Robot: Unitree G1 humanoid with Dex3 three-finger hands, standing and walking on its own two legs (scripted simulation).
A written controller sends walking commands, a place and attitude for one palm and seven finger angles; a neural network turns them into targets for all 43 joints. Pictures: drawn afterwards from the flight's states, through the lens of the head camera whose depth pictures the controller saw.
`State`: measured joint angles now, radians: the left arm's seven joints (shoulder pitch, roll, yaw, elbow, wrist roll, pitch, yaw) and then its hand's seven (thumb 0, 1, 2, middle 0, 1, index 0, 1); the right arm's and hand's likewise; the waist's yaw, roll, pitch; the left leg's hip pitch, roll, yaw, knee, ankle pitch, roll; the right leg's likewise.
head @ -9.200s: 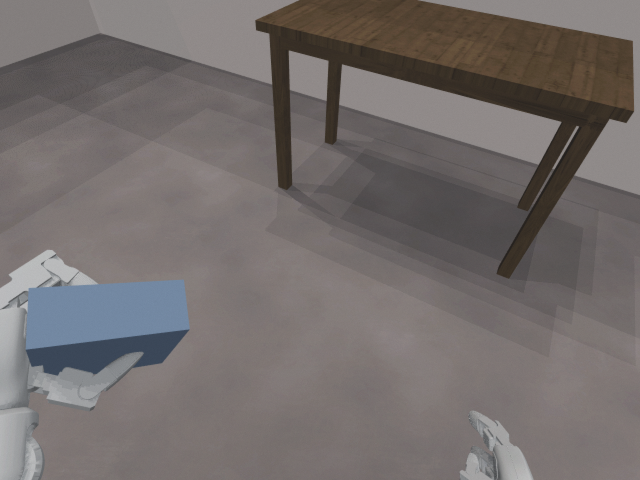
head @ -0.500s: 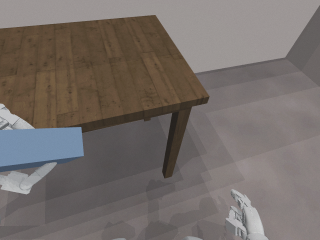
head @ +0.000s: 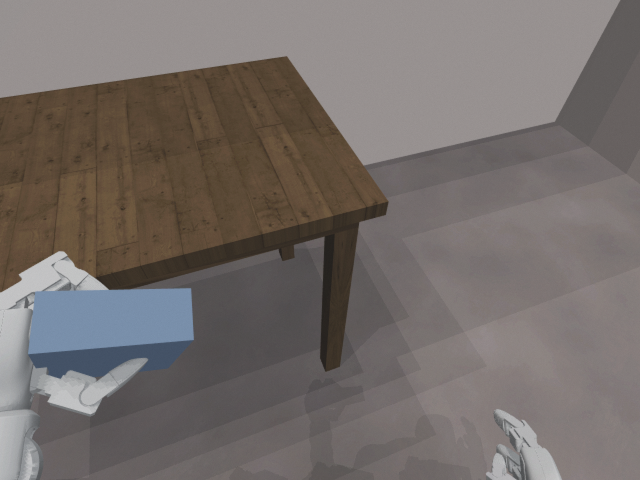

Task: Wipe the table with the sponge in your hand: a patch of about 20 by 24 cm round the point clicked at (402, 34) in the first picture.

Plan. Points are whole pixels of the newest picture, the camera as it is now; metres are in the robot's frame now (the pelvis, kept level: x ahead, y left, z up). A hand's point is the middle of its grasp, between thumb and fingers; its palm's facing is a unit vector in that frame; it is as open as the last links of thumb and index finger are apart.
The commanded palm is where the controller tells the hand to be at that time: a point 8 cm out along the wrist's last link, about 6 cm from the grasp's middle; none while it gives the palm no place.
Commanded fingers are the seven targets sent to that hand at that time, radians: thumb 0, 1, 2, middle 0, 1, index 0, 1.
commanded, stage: come to a stop and stand still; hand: left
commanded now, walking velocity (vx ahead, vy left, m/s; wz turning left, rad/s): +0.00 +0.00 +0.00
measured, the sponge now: (136, 335) +0.22 +0.20 +0.13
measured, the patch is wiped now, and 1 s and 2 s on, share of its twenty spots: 0.00 0.00 0.00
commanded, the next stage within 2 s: look again from close up in 0.74 s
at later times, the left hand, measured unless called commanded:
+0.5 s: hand (36, 289) +0.25 +0.30 +0.16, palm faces +0.36 -0.86 -0.36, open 9.0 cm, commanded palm +0.19 +0.33 +0.18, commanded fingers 0.00 0.10 1.30 -1.20 -1.60 -1.20 -1.60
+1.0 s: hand (20, 295) +0.24 +0.31 +0.16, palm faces +0.38 -0.85 -0.35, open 9.0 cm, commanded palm +0.18 +0.34 +0.18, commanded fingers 0.00 0.10 1.30 -1.20 -1.60 -1.20 -1.60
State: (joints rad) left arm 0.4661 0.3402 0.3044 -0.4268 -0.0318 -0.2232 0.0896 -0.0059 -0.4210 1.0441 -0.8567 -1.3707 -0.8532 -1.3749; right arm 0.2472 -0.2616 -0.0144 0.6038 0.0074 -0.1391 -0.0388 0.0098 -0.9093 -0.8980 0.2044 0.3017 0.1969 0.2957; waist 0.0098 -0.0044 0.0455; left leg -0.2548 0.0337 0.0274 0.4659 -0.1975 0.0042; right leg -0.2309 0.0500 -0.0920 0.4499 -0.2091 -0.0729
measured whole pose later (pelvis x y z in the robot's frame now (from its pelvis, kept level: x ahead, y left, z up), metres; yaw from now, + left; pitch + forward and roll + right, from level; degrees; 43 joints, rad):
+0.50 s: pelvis +0.03 +0.05 +0.01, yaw +0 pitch +0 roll -1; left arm 0.41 0.37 0.34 -0.45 -0.04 -0.19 0.09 -0.01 -0.42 1.05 -0.85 -1.38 -0.85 -1.38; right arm 0.19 -0.16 0.06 0.56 -0.02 -0.12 -0.02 0.01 -0.91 -0.90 0.21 0.30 0.20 0.30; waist 0.03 -0.04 0.04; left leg -0.19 -0.02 0.04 0.39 -0.20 0.04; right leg -0.15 0.01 -0.07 0.34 -0.18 -0.01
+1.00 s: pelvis +0.02 +0.06 +0.01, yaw +0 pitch +0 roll -1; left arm 0.42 0.36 0.33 -0.45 -0.04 -0.18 0.12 -0.01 -0.42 1.05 -0.85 -1.38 -0.85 -1.38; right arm 0.21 -0.19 0.04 0.57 -0.01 -0.08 -0.04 0.01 -0.91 -0.90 0.21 0.30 0.20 0.30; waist 0.02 -0.03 0.03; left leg -0.21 -0.03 0.04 0.40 -0.20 0.06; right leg -0.17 -0.01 -0.07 0.35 -0.18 0.00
